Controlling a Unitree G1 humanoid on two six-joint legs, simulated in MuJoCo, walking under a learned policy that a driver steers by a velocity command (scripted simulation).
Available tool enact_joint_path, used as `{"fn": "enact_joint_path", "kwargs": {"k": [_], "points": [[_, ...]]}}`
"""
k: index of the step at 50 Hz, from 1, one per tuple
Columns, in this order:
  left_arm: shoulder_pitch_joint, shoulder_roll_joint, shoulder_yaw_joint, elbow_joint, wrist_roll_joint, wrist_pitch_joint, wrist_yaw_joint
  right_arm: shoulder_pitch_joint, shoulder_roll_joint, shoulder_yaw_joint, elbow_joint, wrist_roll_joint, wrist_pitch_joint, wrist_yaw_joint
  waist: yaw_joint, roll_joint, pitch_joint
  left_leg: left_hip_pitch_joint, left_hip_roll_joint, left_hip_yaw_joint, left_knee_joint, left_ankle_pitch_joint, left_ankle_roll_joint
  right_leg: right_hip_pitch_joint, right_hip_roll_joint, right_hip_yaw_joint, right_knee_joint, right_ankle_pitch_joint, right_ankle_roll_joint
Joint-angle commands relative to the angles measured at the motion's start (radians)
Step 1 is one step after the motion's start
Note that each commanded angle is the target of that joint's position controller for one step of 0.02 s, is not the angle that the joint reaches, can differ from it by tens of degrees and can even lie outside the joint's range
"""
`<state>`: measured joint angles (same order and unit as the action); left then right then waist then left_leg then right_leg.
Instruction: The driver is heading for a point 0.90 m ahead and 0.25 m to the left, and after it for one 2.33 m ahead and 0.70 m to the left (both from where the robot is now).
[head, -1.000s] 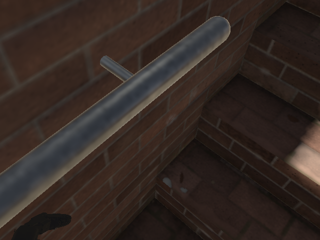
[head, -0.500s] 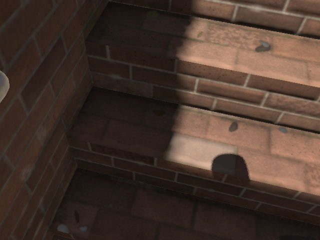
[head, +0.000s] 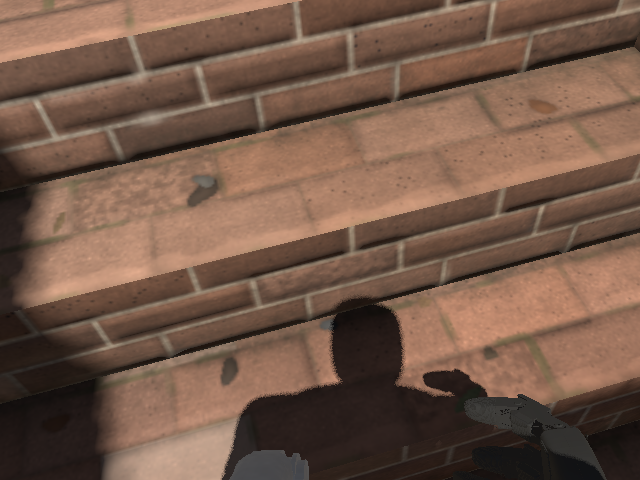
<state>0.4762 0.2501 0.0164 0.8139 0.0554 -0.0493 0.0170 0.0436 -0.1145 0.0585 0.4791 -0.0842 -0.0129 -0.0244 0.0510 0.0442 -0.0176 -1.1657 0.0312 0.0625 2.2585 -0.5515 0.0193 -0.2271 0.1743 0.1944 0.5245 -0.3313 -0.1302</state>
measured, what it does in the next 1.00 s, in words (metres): climbs, turning left: left foot 0.21 m higher, then right foot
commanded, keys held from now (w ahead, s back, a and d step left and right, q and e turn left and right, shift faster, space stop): w+e+shift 0.06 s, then w+shift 0.14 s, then w+q+shift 0.74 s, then q+shift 0.06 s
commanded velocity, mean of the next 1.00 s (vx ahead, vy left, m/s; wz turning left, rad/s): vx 0.99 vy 0.00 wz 0.28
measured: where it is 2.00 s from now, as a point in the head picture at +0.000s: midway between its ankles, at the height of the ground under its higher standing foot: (451, 343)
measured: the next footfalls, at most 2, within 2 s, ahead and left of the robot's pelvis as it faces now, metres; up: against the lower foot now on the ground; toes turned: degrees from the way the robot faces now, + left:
left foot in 0.14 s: +0.24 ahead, +0.06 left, +0.21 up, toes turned -6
right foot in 0.58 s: +0.35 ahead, -0.28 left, +0.20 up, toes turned -5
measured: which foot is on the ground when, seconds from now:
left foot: up 0.00-0.12, down 0.14-0.56, up 0.58-0.92, down 0.94-1.00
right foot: down 0.00-0.16, up 0.18-0.56, down 0.58-0.96, up 0.98-1.00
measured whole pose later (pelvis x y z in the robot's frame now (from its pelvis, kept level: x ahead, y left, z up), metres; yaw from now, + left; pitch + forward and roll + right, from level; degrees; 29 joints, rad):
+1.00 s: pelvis +0.43 -0.15 +0.28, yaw +24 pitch +6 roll +3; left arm 0.55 0.22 0.04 0.97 0.02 -0.16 0.00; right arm -0.26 -0.15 0.04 0.41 -0.03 0.08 -0.03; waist 0.17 0.03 0.06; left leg -0.88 -0.17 0.10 1.35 -0.58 0.13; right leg -0.31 -0.13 -0.07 0.91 0.07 -0.02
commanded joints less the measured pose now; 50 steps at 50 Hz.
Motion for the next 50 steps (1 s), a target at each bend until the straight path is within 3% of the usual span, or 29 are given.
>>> {"fn": "enact_joint_path", "kwargs": {"k": [1,3,5,7,8,9,10,11,13,14,18,21,24,26,27,28,30,31,32,33,35,37,39,44,45,47,48,49,50], "points": [[0.016,0.170,0.053,-0.009,-0.015,-0.008,0.008,-0.258,-0.003,0.020,-0.211,-0.017,-0.026,0.004,-0.030,-0.053,0.071,-0.196,-0.013,0.000,-0.153,-0.043,0.031,0.017,-0.224,0.297,-0.275,0.253,-0.101],[-0.019,0.186,0.056,-0.029,-0.050,0.011,0.047,-0.354,-0.036,0.025,-0.252,-0.012,-0.006,0.007,0.009,-0.049,0.066,0.142,-0.046,0.122,-0.511,-0.068,0.000,-0.149,-0.256,0.272,-0.532,0.627,-0.149],[-0.137,0.182,0.063,-0.078,-0.064,0.009,0.043,-0.092,-0.080,-0.012,-0.145,0.009,0.014,-0.013,-0.119,-0.114,-0.090,0.676,-0.127,0.158,-0.845,-0.083,0.021,-0.182,-0.206,0.035,-0.366,1.657,-0.103],[-0.159,0.277,0.116,-0.060,-0.071,-0.053,0.048,0.217,-0.162,-0.076,-0.046,0.057,-0.003,-0.041,-0.285,-0.300,-0.378,0.893,-0.146,-0.028,-0.978,-0.089,0.085,0.094,-0.380,0.104,0.023,2.341,-0.106],[-0.226,0.264,0.122,-0.070,-0.078,-0.079,0.024,0.373,-0.219,-0.106,0.053,0.047,-0.021,-0.033,-0.354,-0.095,-0.478,1.116,-0.132,-0.090,-1.178,-0.065,0.112,0.023,-0.331,0.067,0.281,2.195,-0.098],[-0.273,0.107,0.098,-0.139,-0.098,-0.081,-0.015,0.394,-0.332,-0.147,0.129,0.029,-0.029,-0.045,-0.301,0.372,-0.469,1.255,0.155,-0.765,-1.647,-0.334,0.292,-0.365,-0.010,0.108,0.818,1.121,0.005],[-0.321,0.056,0.073,-0.188,-0.017,-0.093,-0.021,0.146,-0.275,-0.149,0.083,0.022,-0.003,-0.044,-0.197,0.445,-0.496,1.140,0.274,-1.145,-1.879,-0.255,0.354,-0.483,0.051,0.140,1.276,0.374,0.049],[-0.404,0.015,0.049,-0.278,0.029,-0.081,-0.033,0.079,-0.139,-0.124,0.123,0.051,0.016,-0.041,-0.130,0.182,-0.299,0.954,0.202,-0.990,-1.798,-0.367,0.319,-0.567,0.001,0.108,1.374,0.354,0.045],[-0.405,-0.113,-0.009,-0.325,0.020,-0.045,-0.030,0.108,0.011,-0.084,0.262,0.039,-0.019,-0.049,-0.015,-0.141,0.011,0.716,0.184,-0.686,-1.722,-0.075,0.259,-0.722,-0.047,0.154,1.447,0.260,0.036],[-0.381,-0.156,-0.027,-0.335,0.019,-0.031,-0.028,0.205,0.041,-0.079,0.343,0.006,-0.042,-0.046,0.000,-0.099,0.021,0.741,0.159,-0.619,-1.755,0.010,0.251,-0.792,-0.035,0.155,1.588,0.166,0.034],[-0.446,-0.137,-0.051,-0.385,0.014,-0.004,-0.012,0.204,-0.108,-0.114,0.396,0.052,-0.104,0.004,0.056,-0.132,0.136,0.746,0.094,-0.375,-1.921,0.161,0.188,-0.962,-0.175,-0.050,1.435,0.000,0.039],[-0.562,-0.100,-0.054,-0.419,-0.001,0.010,-0.030,0.174,-0.152,-0.111,0.352,0.064,-0.127,-0.017,0.030,-0.056,0.072,0.500,0.037,-0.235,-2.015,0.316,0.233,-0.593,-0.244,-0.220,1.057,0.205,0.098],[-0.507,-0.098,-0.044,-0.398,-0.008,0.001,-0.038,0.125,-0.271,-0.168,0.279,0.080,-0.127,-0.034,0.022,0.049,-0.087,0.671,0.077,-0.214,-2.079,0.748,0.238,-0.220,-0.272,-0.247,0.588,0.269,0.058],[-0.504,-0.031,-0.010,-0.361,-0.018,-0.046,-0.047,0.221,-0.297,-0.188,0.263,0.024,-0.082,-0.008,-0.004,-0.043,-0.185,1.031,0.012,-0.200,-1.758,1.350,0.214,-0.181,-0.144,-0.345,0.300,0.023,0.058],[-0.359,-0.004,0.009,-0.337,-0.073,-0.071,-0.033,0.175,-0.327,-0.209,0.246,0.028,-0.089,-0.005,0.104,0.083,-0.270,1.096,0.018,-0.274,-1.516,1.489,0.188,-0.035,-0.183,-0.287,-0.069,0.283,0.065],[-0.273,0.046,0.030,-0.280,-0.078,-0.088,-0.026,0.195,-0.269,-0.205,0.216,0.045,-0.086,-0.010,0.113,0.063,-0.327,1.078,-0.018,-0.254,-1.251,1.197,0.126,0.130,-0.207,-0.289,-0.355,0.548,0.085],[-0.184,0.064,0.034,-0.121,0.014,-0.081,-0.032,0.162,0.007,-0.151,0.140,0.088,-0.103,-0.005,-0.009,-0.252,-0.131,0.072,-0.143,-0.198,-0.454,0.133,0.111,0.626,-0.437,-0.142,0.057,1.414,0.136],[-0.093,0.117,0.068,-0.095,0.057,-0.070,-0.037,0.186,-0.024,-0.151,0.099,0.109,-0.104,-0.028,0.038,-0.234,-0.351,-0.047,-0.129,-0.193,-0.098,0.065,0.085,0.756,-0.627,-0.034,0.160,1.741,0.076],[-0.126,0.105,0.068,-0.091,0.077,-0.060,-0.040,0.109,-0.057,-0.146,0.060,0.086,-0.087,-0.043,0.072,-0.181,-0.447,-0.138,-0.125,-0.162,0.134,0.091,0.065,0.752,-0.639,0.019,0.062,1.187,-0.037],[-0.171,0.052,0.054,-0.053,0.085,-0.065,-0.035,-0.005,-0.014,-0.125,0.012,0.086,-0.068,-0.055,0.048,-0.226,-0.302,-0.277,-0.124,-0.155,0.249,0.037,0.052,0.637,-0.633,0.008,-0.081,0.640,-0.077],[-0.187,-0.034,0.025,0.070,0.048,-0.119,-0.016,-0.202,0.035,-0.070,-0.104,0.067,-0.035,-0.045,-0.024,-0.258,-0.008,-0.376,-0.040,-0.211,0.323,-0.083,0.103,0.355,-0.607,-0.098,-0.283,0.436,-0.037],[0.152,-0.127,0.002,0.228,0.019,-0.127,-0.003,-0.423,0.013,-0.069,-0.100,0.017,-0.032,-0.036,0.129,-0.047,-0.066,-0.524,-0.088,-0.084,0.206,-0.031,0.128,0.755,-0.485,-0.088,-0.097,1.048,0.004],[0.267,-0.013,0.040,0.256,0.019,-0.133,0.034,-0.374,0.011,-0.062,-0.111,0.030,-0.008,0.002,0.111,-0.093,-0.204,-0.546,-0.100,-0.113,0.070,-0.142,0.113,0.977,-0.511,-0.057,-0.040,1.286,0.011],[-0.114,0.004,0.020,0.167,-0.025,-0.143,0.074,-0.413,0.091,0.024,-0.266,0.017,0.057,0.049,-0.116,-0.122,-0.098,0.228,0.000,-0.001,-0.713,-0.114,0.089,0.198,-0.448,-0.337,-0.382,1.289,0.043],[-0.141,0.094,0.027,0.111,-0.039,-0.131,0.067,-0.294,-0.004,0.010,-0.199,0.064,0.076,0.030,-0.109,-0.175,-0.204,0.592,-0.114,0.091,-0.926,-0.156,0.068,0.040,-0.425,-0.345,-0.359,1.634,-0.016],[0.049,0.225,0.041,0.090,-0.074,-0.158,0.028,-0.044,-0.132,-0.061,-0.108,0.055,0.087,0.003,-0.133,-0.219,-0.458,1.203,-0.212,0.070,-0.887,-0.173,0.124,-0.122,-0.503,-0.268,0.070,2.507,0.021],[-0.097,0.368,0.089,0.009,-0.068,-0.171,-0.015,0.215,-0.229,-0.112,-0.054,0.047,0.113,-0.031,-0.315,-0.216,-0.594,1.279,-0.198,-0.121,-1.066,-0.019,0.185,-0.178,-0.484,-0.271,0.418,2.261,-0.005],[-0.265,0.312,0.108,-0.096,-0.052,-0.169,-0.061,0.200,-0.327,-0.155,-0.025,0.056,0.120,-0.041,-0.308,0.055,-0.580,1.327,-0.105,-0.453,-1.473,0.143,0.276,-0.407,-0.256,-0.237,0.836,0.782,0.062],[-0.328,0.174,0.075,-0.180,-0.013,-0.150,-0.069,0.050,-0.377,-0.205,-0.058,0.045,0.117,-0.041,-0.232,0.131,-0.583,1.234,0.105,-0.908,-1.739,0.086,0.383,-0.641,-0.101,-0.078,1.505,0.365,0.124]]}}
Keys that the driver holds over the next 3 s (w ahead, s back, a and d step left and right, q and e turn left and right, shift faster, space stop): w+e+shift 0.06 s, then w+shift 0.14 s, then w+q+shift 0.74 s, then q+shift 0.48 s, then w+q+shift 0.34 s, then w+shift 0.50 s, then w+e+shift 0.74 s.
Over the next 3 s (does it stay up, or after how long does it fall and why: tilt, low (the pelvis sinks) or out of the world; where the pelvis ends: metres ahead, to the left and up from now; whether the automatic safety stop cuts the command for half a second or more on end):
stays up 0.64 0.40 0.62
